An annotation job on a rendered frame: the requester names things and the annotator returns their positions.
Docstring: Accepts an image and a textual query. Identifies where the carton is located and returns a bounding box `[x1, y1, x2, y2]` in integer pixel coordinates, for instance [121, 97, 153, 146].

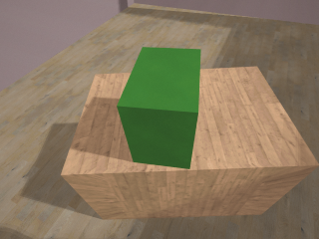
[117, 47, 201, 169]

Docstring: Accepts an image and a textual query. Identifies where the pedestal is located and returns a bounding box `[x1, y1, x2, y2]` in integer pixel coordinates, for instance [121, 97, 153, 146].
[61, 66, 319, 220]

